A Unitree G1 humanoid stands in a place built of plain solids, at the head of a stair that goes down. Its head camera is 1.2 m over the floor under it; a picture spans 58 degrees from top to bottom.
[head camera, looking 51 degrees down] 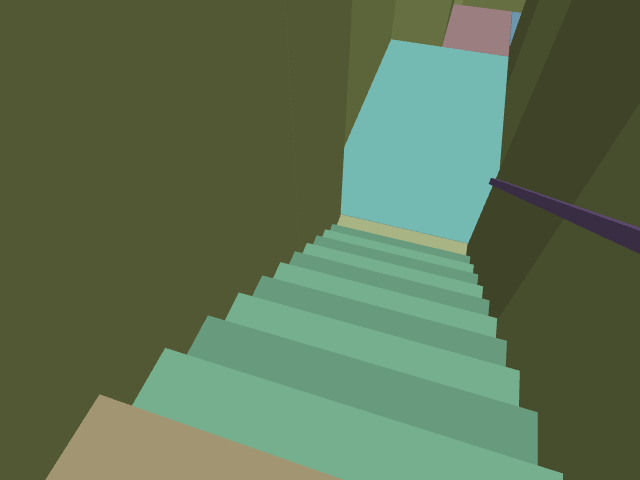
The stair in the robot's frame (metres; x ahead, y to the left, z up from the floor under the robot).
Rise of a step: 0.19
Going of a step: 0.24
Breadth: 1.30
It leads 17 degrees to the right of straight ahead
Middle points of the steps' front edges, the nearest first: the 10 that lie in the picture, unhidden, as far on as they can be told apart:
0.46 -0.08 -0.19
0.69 -0.16 -0.39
0.92 -0.23 -0.58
1.16 -0.30 -0.77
1.39 -0.38 -0.97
1.62 -0.45 -1.16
1.85 -0.52 -1.36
2.08 -0.59 -1.55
2.31 -0.67 -1.74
2.55 -0.74 -1.94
